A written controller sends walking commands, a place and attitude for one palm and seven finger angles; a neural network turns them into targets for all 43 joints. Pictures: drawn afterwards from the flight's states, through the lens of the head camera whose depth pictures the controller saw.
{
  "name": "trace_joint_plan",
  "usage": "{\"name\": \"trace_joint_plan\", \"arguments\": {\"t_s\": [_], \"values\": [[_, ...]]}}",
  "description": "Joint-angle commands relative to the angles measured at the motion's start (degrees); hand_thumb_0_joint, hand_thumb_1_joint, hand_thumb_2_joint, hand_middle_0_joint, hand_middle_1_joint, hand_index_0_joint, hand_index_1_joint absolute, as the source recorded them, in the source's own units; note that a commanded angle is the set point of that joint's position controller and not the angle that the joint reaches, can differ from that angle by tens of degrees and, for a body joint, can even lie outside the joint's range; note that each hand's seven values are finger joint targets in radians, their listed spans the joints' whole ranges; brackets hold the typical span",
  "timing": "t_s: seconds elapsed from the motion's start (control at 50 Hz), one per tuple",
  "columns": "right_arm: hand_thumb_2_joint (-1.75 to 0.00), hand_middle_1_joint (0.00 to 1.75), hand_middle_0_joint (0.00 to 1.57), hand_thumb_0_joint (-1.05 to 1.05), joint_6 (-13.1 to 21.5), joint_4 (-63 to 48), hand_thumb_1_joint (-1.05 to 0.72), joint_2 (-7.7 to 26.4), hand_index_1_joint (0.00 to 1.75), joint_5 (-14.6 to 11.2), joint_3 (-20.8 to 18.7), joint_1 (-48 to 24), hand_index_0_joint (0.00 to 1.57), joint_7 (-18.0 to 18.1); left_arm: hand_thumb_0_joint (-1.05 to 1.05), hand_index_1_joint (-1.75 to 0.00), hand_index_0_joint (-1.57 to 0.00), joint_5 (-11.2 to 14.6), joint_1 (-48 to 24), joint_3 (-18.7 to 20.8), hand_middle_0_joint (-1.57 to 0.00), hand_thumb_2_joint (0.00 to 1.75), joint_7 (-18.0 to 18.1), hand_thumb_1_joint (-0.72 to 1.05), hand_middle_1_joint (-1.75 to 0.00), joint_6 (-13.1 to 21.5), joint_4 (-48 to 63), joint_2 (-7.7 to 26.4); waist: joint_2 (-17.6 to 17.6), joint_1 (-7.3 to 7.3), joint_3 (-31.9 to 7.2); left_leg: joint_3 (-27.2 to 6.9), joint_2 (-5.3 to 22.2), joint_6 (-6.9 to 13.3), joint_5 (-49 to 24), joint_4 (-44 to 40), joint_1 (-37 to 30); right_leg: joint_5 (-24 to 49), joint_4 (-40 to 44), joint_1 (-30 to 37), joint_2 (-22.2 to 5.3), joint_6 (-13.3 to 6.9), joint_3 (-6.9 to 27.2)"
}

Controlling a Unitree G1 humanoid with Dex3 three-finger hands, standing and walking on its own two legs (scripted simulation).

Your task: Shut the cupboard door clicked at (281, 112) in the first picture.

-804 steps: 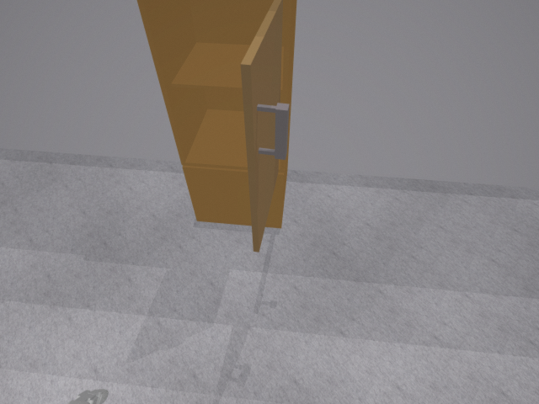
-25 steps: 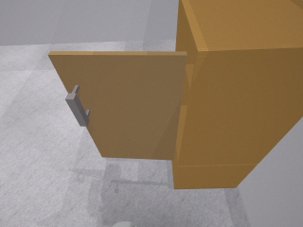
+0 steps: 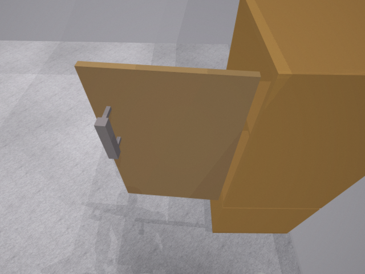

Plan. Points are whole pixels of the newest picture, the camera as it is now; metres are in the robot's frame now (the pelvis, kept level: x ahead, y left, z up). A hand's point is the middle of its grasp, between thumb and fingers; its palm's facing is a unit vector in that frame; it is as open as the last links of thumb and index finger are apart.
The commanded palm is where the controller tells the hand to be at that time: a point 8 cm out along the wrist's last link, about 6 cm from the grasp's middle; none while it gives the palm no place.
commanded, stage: come to a stop and stand still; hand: left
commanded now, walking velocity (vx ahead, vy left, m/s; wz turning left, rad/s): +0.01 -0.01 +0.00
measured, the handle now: (111, 133) +0.41 +0.22 +0.05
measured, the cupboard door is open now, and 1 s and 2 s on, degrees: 86 86 86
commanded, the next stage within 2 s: look again from close up in 1.12 s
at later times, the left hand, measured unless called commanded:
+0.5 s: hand out of the picture +0.06 +0.17 -0.16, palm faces -0.02 -0.97 -0.24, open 7.3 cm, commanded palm none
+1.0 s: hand out of the picture +0.03 +0.16 -0.17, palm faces +0.01 -0.98 -0.19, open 7.3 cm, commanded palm none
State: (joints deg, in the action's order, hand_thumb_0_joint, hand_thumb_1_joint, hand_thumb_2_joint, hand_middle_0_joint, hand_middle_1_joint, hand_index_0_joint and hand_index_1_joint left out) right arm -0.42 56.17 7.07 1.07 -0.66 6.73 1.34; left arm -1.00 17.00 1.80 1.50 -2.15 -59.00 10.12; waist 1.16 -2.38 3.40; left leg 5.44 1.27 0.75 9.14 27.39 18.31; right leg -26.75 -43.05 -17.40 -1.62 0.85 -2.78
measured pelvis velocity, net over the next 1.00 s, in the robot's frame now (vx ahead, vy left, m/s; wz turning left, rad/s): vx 0.04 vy -0.01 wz -0.02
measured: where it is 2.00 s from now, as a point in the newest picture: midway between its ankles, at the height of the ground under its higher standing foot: outside the picture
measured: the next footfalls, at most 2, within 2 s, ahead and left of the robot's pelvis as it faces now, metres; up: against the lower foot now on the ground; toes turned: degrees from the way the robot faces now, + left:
right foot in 0.06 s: +0.04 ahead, -0.08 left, +0.00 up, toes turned -1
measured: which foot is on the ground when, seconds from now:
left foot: down 0.00-1.00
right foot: up 0.00-0.04, down 0.06-1.00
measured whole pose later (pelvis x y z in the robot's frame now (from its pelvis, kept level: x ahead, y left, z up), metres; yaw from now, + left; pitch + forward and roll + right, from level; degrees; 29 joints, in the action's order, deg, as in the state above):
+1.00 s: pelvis +0.04 -0.01 +0.01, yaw -1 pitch +0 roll +1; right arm 1.2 63.6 9.8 0.3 1.2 12.5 1.8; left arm -0.5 18.2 -1.2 2.1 1.1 -63.8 8.9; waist 0.7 -1.0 1.4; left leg 4.8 1.4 -0.3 14.3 24.2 9.4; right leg -18.4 -23.3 -4.5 1.4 -2.4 -2.0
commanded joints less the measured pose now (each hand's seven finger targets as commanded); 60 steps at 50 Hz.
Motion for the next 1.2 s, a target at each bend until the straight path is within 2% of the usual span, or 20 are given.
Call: {"name": "trace_joint_plan", "arguments": {"t_s": [0.0, 0.02, 0.04, 0.06, 0.08, 0.1, 0.12, 0.16, 0.18, 0.22, 0.24, 0.26, 0.28, 0.32, 0.42, 0.54, 0.72, 0.78, 0.94, 1.18], "values": [[-0.9, 0.3, 0.2, 0.0, 0.05, -0.79, -0.9, 9.36, 0.3, -0.17, -2.8, 4.93, 0.2, 0.49, 0.0, -0.3, -0.2, -0.46, 8.57, 0.58, -0.2, 0.9, 0.46, 0.9, -0.3, 1.77, 1.01, 2.63, -4.21, 0.54, -6.88, -10.07, 10.91, 5.64, -8.44, -3.08, -2.89, 12.65, 18.01, 7.46, -0.92, -0.86, 2.07], [-0.9, 0.3, 0.2, 0.0, 0.06, -1.3, -0.9, 7.06, 0.3, -0.63, -2.55, 5.41, 0.2, 0.21, 0.0, -0.3, -0.2, -0.79, 7.89, 0.72, -0.2, 0.9, 0.68, 0.9, -0.3, 2.28, 1.33, 4.6, 2.59, 1.34, -6.06, -6.76, 6.47, 2.36, -0.45, 0.8, -0.13, 16.88, 22.51, 7.58, -5.74, -2.4, 9.09], [-0.9, 0.3, 0.2, 0.0, 0.69, -5.18, -0.9, 10.55, 0.3, -1.15, -3.27, 2.12, 0.2, 0.18, 0.0, -0.3, -0.2, -1.52, 7.83, -0.26, -0.2, 0.9, 2.29, 0.9, -0.3, 1.79, 3.32, 5.47, 5.1, 1.19, -3.69, -2.55, 3.96, -1.08, 3.5, 9.2, -4.89, 31.1, 24.63, 0.36, -8.55, -2.84, 14.55], [-0.9, 0.3, 0.2, 0.0, -0.29, -4.88, -0.9, 6.72, 0.3, -0.44, -2.79, 6.3, 0.2, -0.79, 0.0, -0.3, -0.2, -0.83, 0.39, -0.01, -0.2, 0.9, 2.13, 0.9, -0.3, 2.59, 6.03, 7.26, 6.5, 5.3, -6.28, -1.75, 1.43, -0.94, 9.55, 12.08, -1.86, 9.7, 25.25, 0.14, -8.93, -5.51, 12.13], [-0.9, 0.3, 0.2, 0.0, -0.52, -5.68, -0.9, 7.41, 0.3, 0.01, -2.64, 5.91, 0.2, -1.33, 0.0, -0.3, -0.2, -0.64, 0.19, 0.83, -0.2, 0.9, 2.14, 0.9, -0.3, 3.19, 8.23, 7.37, 7.16, 3.88, -4.11, -2.23, 0.99, -0.34, 10.63, 14.53, 0.45, 6.58, 25.65, -1.96, -9.04, -7.73, 14.29], [-0.9, 0.3, 0.2, 0.0, -0.48, -5.61, -0.9, 6.04, 0.3, 0.28, -2.12, 5.32, 0.2, -1.48, 0.0, -0.3, -0.2, -0.63, -0.28, 0.76, -0.2, 0.9, 2.31, 0.9, -0.3, 4.08, 8.35, 7.03, 1.17, 4.08, -3.9, -2.56, 1.26, -0.33, 9.75, 14.09, 0.31, 11.21, 25.54, -0.62, -10.46, -9.3, 14.36], [-0.9, 0.3, 0.2, 0.0, -0.29, -5.93, -0.9, 5.05, 0.3, 0.13, -1.81, 5.77, 0.2, -1.54, 0.0, -0.3, -0.2, -0.59, 0.05, 0.75, -0.2, 0.9, 2.2, 0.9, -0.3, 4.44, 8.42, 7.2, 1.7, 4.4, -2.58, -2.69, 1.21, -0.2, 9.75, 12.95, -0.27, 14.41, 24.72, -1.13, -10.1, -9.53, 13.41], [-0.9, 0.3, 0.2, 0.0, 0.34, -5.07, -0.9, 5.41, 0.3, -0.08, -1.38, 8.89, 0.2, -1.3, 0.0, -0.3, -0.2, -0.47, -0.48, 0.47, -0.2, 0.9, 2.06, 0.9, -0.3, 4.68, 8.21, 6.42, 6.12, 5.06, -1.75, -2.91, 1.3, 0.2, 7.04, 5.71, -4.43, 16.99, 22.58, -1.97, -7.99, -8.22, 10.59], [-0.9, 0.3, 0.2, 0.0, 0.67, -4.26, -0.9, 6.07, 0.3, -0.15, -1.23, 9.92, 0.2, -1.14, 0.0, -0.3, -0.2, -0.28, -0.37, 0.19, -0.2, 0.9, 1.95, 0.9, -0.3, 4.64, 7.96, 5.9, 4.98, 5.07, -0.45, -3.89, 2.15, 0.55, 4.79, 2.6, -6.28, 15.59, 21.83, -3.43, -6.54, -6.94, 9.67], [-0.9, 0.3, 0.2, 0.0, 1.34, -2.92, -0.9, 6.67, 0.3, 0.02, -0.62, 9.96, 0.2, -1.04, 0.0, -0.3, -0.2, -0.02, 0.02, -0.17, -0.2, 0.9, 1.52, 0.9, -0.3, 3.97, 7.31, 5.92, -4.27, 3.65, 1.95, -6.9, 3.87, 1.43, 1.7, -2.26, -4.25, 11.11, 19.86, -1.98, -3.49, -4.97, 6.64], [-0.9, 0.3, 0.2, 0.0, 1.42, -2.73, -0.9, 7.1, 0.3, 0.09, -0.39, 9.32, 0.2, -0.89, 0.0, -0.3, -0.2, 0.12, 1.11, -0.28, -0.2, 0.9, 1.37, 0.9, -0.3, 3.79, 6.69, 5.71, -5.54, 2.71, 2.36, -8.22, 4.58, 1.99, 3.3, -3.88, -2.21, 8.97, 20.35, -0.16, -2.51, -4.45, 6.49], [-0.9, 0.3, 0.2, 0.0, 1.41, -2.6, -0.9, 7.52, 0.3, 0.07, -0.19, 9.11, 0.2, -0.82, 0.0, -0.3, -0.2, 0.15, 1.83, -0.46, -0.2, 0.9, 1.26, 0.9, -0.3, 3.77, 6.17, 5.97, -2.83, 2.27, 2.78, -8.34, 4.54, 1.95, 4.47, -4.39, -0.91, 8.28, 21.26, 1.22, -2.36, -4.29, 6.86], [-0.9, 0.3, 0.2, 0.0, 1.37, -2.32, -0.9, 7.8, 0.3, 0.04, -0.03, 9.41, 0.2, -0.8, 0.0, -0.3, -0.2, 0.19, 1.92, -0.66, -0.2, 0.9, 1.13, 0.9, -0.3, 3.78, 5.7, 6.09, -0.05, 2.23, 2.85, -7.5, 4.11, 1.62, 5.38, -4.34, -0.72, 7.17, 22.5, 1.89, -2.86, -4.41, 7.48], [-0.9, 0.3, 0.2, 0.0, 1.35, -1.25, -0.9, 7.67, 0.3, 0.15, 0.27, 10.31, 0.2, -0.78, 0.0, -0.3, -0.2, 0.31, 1.73, -0.79, -0.2, 0.9, 0.98, 0.9, -0.3, 3.84, 5.29, 6.47, 1.14, 2.32, 2.55, -6.21, 3.25, 0.97, 5.34, -4.06, -1.89, 6.04, 24.2, 2.07, -3.94, -4.75, 8.39], [-0.9, 0.3, 0.2, 0.0, 1.79, 1.45, -0.9, 7.76, 0.3, 0.07, 0.86, 12.23, 0.2, -0.69, 0.0, -0.3, -0.2, 0.58, 0.83, -1.03, -0.2, 0.9, 0.83, 0.9, -0.3, 3.95, 4.4, 6.98, -0.5, 2.26, 0.4, -5.99, 3.57, 0.68, 2.91, -4.99, -3.66, 9.22, 24.17, 4.55, -4.1, -4.66, 7.98], [-0.9, 0.3, 0.2, 0.0, 2.29, 4.0, -0.9, 7.68, 0.3, -0.23, 1.15, 12.63, 0.2, -0.25, 0.0, -0.3, -0.2, 0.63, 1.49, -1.29, -0.2, 0.9, 0.86, 0.9, -0.3, 4.25, 1.91, 6.74, -0.64, 2.12, -2.64, -5.61, 4.32, 0.63, -3.22, -4.71, -6.35, 22.02, 22.33, 8.53, -4.49, -4.23, 7.25], [-0.9, 0.3, 0.2, 0.0, 2.19, 6.1, -0.9, 7.38, 0.3, -0.51, 1.06, 11.65, 0.2, 0.3, 0.0, -0.3, -0.2, 0.46, 2.88, -1.6, -0.2, 0.9, 1.08, 0.9, -0.3, 4.27, -1.34, 5.82, -0.14, 2.38, -1.77, -5.37, 4.69, 0.79, -6.79, -4.62, -9.06, 28.82, 22.19, 8.85, -4.46, -3.65, 6.66], [-0.9, 0.3, 0.2, 0.0, 2.04, 6.44, -0.9, 7.57, 0.3, -0.55, 1.05, 10.83, 0.2, 0.39, 0.0, -0.3, -0.2, 0.41, 3.33, -1.74, -0.2, 0.9, 1.1, 0.9, -0.3, 4.13, -2.05, 5.48, -0.52, 2.44, -1.02, -5.41, 4.82, 0.87, -6.75, -4.92, -10.05, 27.87, 22.84, 8.03, -4.5, -3.4, 6.66], [-0.9, 0.3, 0.2, 0.0, 2.11, 6.34, -0.9, 7.92, 0.3, -0.6, 1.07, 9.35, 0.2, 0.7, 0.0, -0.3, -0.2, 0.3, 4.88, -1.8, -0.2, 0.9, 1.27, 0.9, -0.3, 4.22, -3.21, 5.54, -0.52, 2.27, -2.05, -5.14, 5.07, 1.04, -11.45, -4.59, -12.14, 34.19, 22.7, 9.57, -4.85, -2.95, 6.38], [-0.9, 0.3, 0.2, 0.0, 2.04, 6.3, -0.9, 8.22, 0.3, -0.54, 1.2, 8.99, 0.2, 0.81, 0.0, -0.3, -0.2, 0.32, 4.98, -1.71, -0.2, 0.9, 1.27, 0.9, -0.3, 3.88, -3.21, 5.51, -0.46, 1.99, -1.44, -5.7, 5.03, 1.22, -11.81, -5.69, -12.33, 32.29, 23.33, 10.37, -5.02, -2.79, 5.83]]}}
